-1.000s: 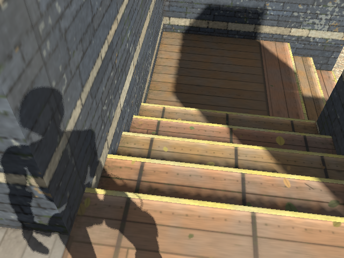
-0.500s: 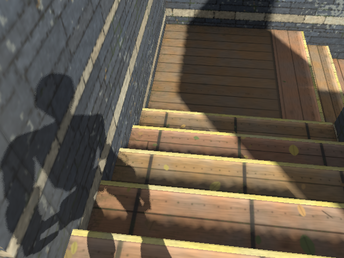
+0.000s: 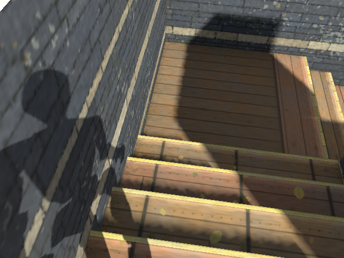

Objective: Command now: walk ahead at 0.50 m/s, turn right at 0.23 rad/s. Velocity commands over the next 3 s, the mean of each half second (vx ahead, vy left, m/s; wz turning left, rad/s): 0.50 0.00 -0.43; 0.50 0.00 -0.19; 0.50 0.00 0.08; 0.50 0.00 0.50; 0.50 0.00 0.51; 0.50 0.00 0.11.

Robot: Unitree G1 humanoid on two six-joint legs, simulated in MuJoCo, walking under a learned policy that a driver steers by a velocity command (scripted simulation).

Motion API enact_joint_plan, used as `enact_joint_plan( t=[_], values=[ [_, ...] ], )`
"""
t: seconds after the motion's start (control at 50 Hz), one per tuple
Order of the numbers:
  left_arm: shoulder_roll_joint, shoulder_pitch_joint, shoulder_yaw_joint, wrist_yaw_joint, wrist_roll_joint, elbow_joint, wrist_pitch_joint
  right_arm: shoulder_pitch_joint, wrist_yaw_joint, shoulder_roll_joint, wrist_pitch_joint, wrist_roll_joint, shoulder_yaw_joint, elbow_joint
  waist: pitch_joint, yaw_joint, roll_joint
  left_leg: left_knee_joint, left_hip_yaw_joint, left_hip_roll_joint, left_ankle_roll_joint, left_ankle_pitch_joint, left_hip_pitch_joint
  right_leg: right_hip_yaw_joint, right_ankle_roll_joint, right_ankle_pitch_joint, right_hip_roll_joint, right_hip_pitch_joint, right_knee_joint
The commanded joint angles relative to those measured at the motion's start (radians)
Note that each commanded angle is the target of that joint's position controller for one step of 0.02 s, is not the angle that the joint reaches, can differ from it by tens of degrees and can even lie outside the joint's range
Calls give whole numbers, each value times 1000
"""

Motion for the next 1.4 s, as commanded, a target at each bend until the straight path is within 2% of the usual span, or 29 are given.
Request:
enact_joint_plan(
  t=[0.02,0.14,0.24,0.38,0.42,0.46,0.48,0.5,0.52,0.54,0.56,0.58,0.62,0.7,0.8,0.84,0.86,0.88,0.9,0.94,0.96,0.98,1.0,1.06,1.08,1.2,1.28,1.34,1.4],
  values=[
    [79,2,22,-1,22,-74,19,104,-8,-76,-20,10,-13,-1,-13,-33,99,-330,-262,297,108,83,184,87,11,77,-110,-225,1],
    [23,-122,15,-36,50,-186,77,171,-13,-137,-47,32,-16,34,-20,-15,132,-307,-25,250,87,335,129,3,37,264,-97,-236,-61],
    [82,-111,45,-30,61,-205,98,320,-22,-198,-52,20,-29,48,-70,-47,96,-148,-40,349,138,297,287,17,22,401,-120,-389,50],
    [76,-284,61,-25,50,-282,116,382,-17,-185,-26,-2,-28,38,62,-90,155,53,25,402,56,349,269,-55,1,283,-92,-484,71],
    [87,-178,63,-23,30,-260,125,249,-6,-220,-29,6,-38,-5,19,7,150,196,149,335,-11,586,36,-188,-27,222,-30,-118,-34],
    [126,228,90,9,23,-117,117,87,15,-319,-46,40,-75,-31,-161,228,148,638,105,333,-99,515,-206,-101,-60,350,-20,423,-163],
    [191,324,106,-1,1,-105,103,-53,20,-272,-46,68,-76,-55,-76,361,-98,1127,87,144,-70,-57,-425,-55,-117,348,-14,483,-377],
    [288,253,90,-8,-28,-90,78,66,14,-160,-51,29,-43,-132,18,139,-327,1222,-29,35,-78,-426,-594,388,-190,970,-212,358,-528],
    [321,243,95,-11,-41,-114,47,123,-3,-130,-41,6,-26,-136,-29,92,-188,1117,-108,67,-88,-405,-582,582,-248,672,-345,277,-665],
    [264,189,84,-3,-10,-110,42,156,-11,-155,-23,14,-30,-85,63,42,6,1025,-131,120,-96,-367,-559,592,-249,430,-372,125,-642],
    [215,95,68,3,13,-129,36,157,-13,-162,-5,0,-37,-58,90,-5,78,968,-149,141,-100,-342,-538,528,-222,377,-328,39,-548],
    [233,44,67,8,27,-141,28,175,-8,-137,15,-18,-29,-58,38,-46,14,899,-155,133,-104,-336,-499,523,-228,306,-337,-30,-548],
    [171,-15,48,-2,44,-145,-10,115,-5,-175,44,-4,-46,-60,33,-64,23,723,-192,122,-64,1,-416,429,-177,4,-261,-189,-480],
    [121,-36,34,17,-6,-126,-36,86,35,-82,67,0,-12,-76,-15,-108,-11,416,-48,-2,-46,556,-21,199,-110,-237,-92,-464,-428],
    [103,113,35,43,30,-87,9,14,24,-80,65,22,11,-104,44,8,-56,55,-36,-26,-48,456,27,147,-83,-47,-91,-179,-149],
    [68,67,32,73,44,-82,15,204,7,-147,47,10,-15,-38,66,-82,10,-252,-39,21,-19,497,147,85,-82,133,-27,-118,186],
    [89,13,43,70,19,-82,24,395,2,-163,52,9,-35,20,-5,-190,99,-386,-134,126,83,619,362,-13,-73,-9,75,-233,625],
    [40,23,36,53,11,-109,30,466,12,-181,40,16,-27,39,-117,-164,120,-83,-228,221,76,920,572,-15,-76,-376,137,-465,966],
    [5,188,24,53,-18,-158,17,486,25,-211,27,4,-14,35,-221,-26,148,186,-355,383,95,1108,721,184,-104,-320,80,-648,976],
    [113,111,33,67,21,-141,24,423,21,-213,14,27,-31,20,-187,-48,129,57,-486,465,232,239,608,203,-74,-106,13,-881,802],
    [145,15,45,49,40,-127,42,295,12,-127,11,21,-3,-5,-102,-18,36,-59,-495,348,207,-144,419,170,-31,-12,-24,-866,685],
    [138,-33,48,36,53,-138,54,324,7,-129,-3,7,5,9,-21,-30,135,-59,-584,403,248,-87,276,197,1,23,-43,-846,589],
    [121,-130,42,19,43,-165,63,296,-1,-93,-18,8,24,17,113,8,30,-128,-463,327,204,58,12,203,55,185,-82,-699,273],
    [24,-138,22,-15,74,-132,92,358,-5,-174,-29,15,0,60,55,7,103,-110,-363,245,211,274,-107,52,92,322,-118,-400,36],
    [31,-76,25,-20,59,-99,93,367,3,-191,-28,13,-11,57,-1,25,137,-60,-339,235,199,328,-88,23,63,428,-118,-350,89],
    [59,-464,37,-33,45,-196,35,526,-31,-108,-39,4,-6,86,76,-123,41,132,-441,214,182,-182,276,124,51,712,-146,-744,-278],
    [15,-463,15,-69,10,-207,37,403,-18,-117,-26,6,0,54,84,-130,48,157,-297,149,104,-276,-122,-6,55,906,-103,-211,-464],
    [37,-482,6,-52,-5,-230,26,466,-29,-111,4,-7,0,78,115,-195,100,296,-300,138,85,-132,41,25,63,854,-135,-160,-665],
    [125,-40,46,-16,22,-97,13,468,-51,-150,44,-9,-13,98,-41,-2,45,855,-257,94,89,119,49,8,47,828,-149,247,-801]
  ],
)
Next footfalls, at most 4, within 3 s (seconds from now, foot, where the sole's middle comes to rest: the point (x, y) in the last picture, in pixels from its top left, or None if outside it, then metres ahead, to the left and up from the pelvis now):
0.48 right None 0.24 -0.19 -0.77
0.86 left None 0.48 -0.12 -0.94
1.42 right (270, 234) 0.73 -0.48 -1.11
2.06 left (232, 189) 1.08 -0.35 -1.28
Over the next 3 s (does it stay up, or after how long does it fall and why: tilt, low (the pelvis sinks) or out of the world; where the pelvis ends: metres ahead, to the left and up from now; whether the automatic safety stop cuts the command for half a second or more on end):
stays up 1.43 -0.45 -0.68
